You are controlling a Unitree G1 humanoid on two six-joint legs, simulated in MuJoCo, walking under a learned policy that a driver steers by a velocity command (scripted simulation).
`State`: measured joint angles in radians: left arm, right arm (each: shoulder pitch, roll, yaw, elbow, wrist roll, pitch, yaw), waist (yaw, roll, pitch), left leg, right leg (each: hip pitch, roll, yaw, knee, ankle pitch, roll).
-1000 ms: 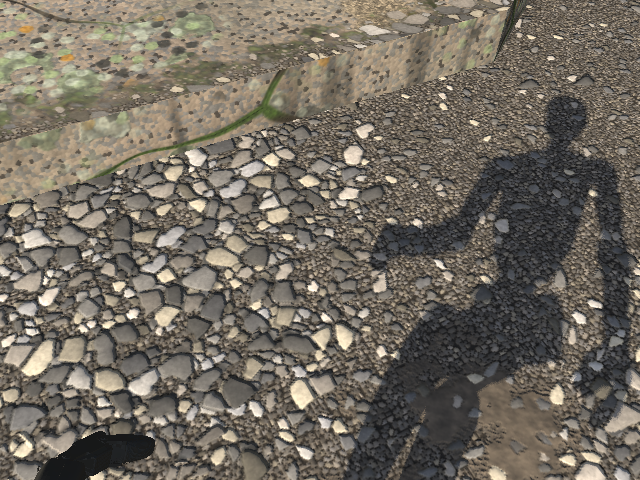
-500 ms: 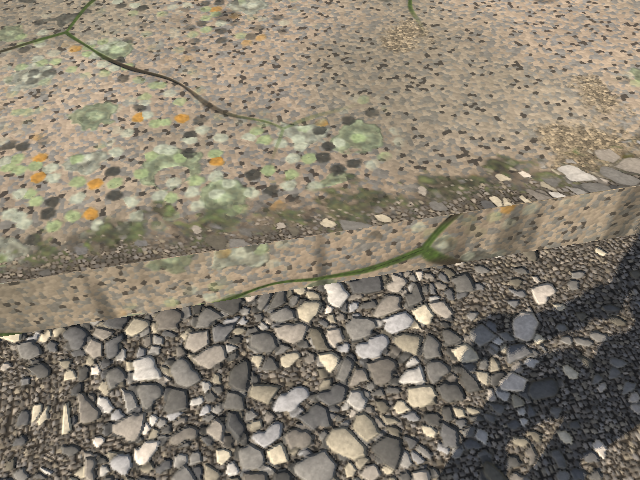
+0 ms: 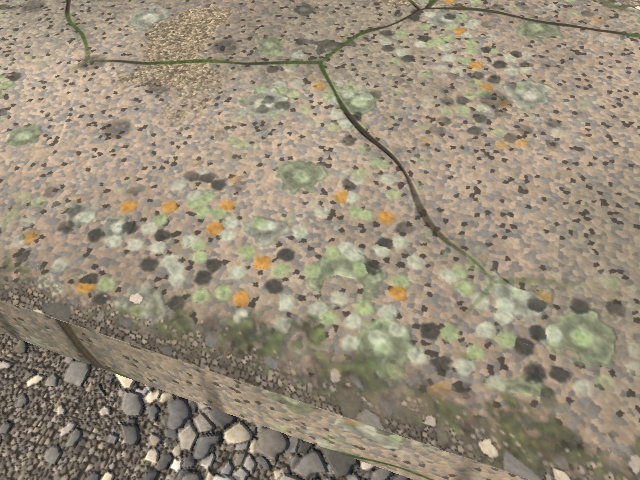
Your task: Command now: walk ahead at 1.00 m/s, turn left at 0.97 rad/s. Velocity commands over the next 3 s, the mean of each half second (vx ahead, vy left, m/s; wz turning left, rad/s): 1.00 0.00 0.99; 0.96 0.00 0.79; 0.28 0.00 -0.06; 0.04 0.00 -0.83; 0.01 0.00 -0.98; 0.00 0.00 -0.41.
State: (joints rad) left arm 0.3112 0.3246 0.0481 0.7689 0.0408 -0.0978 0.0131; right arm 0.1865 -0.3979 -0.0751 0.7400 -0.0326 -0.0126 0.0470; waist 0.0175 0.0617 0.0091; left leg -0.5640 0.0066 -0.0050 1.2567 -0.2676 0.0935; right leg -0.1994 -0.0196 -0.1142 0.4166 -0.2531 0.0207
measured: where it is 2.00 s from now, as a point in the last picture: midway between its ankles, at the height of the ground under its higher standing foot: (122, 171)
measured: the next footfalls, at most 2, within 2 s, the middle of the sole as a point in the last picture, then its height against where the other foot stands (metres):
left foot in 0.26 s outside the picture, level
right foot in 0.64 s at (329, 299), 0.19 m higher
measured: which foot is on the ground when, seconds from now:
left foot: up 0.00-0.24, down 0.26-0.64, up 0.66-1.00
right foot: down 0.00-0.24, up 0.26-0.62, down 0.64-1.00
